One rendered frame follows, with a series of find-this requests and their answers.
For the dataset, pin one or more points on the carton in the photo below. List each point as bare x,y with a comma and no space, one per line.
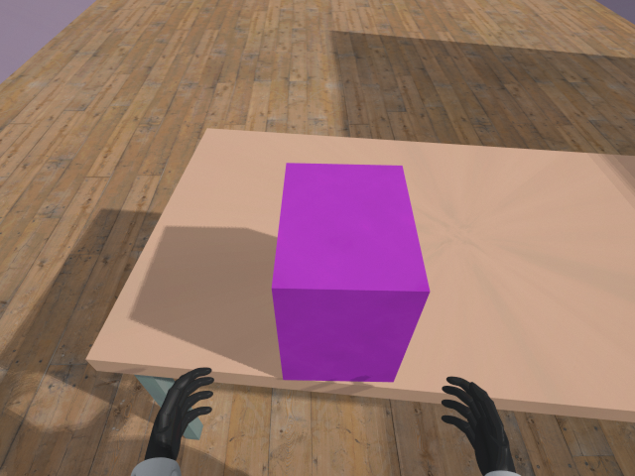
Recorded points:
349,282

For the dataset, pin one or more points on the table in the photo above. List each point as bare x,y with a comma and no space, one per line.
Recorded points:
529,255

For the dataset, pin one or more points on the right robot hand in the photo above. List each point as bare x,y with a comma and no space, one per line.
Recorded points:
484,428

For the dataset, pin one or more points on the left robot hand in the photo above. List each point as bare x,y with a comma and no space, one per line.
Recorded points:
174,417

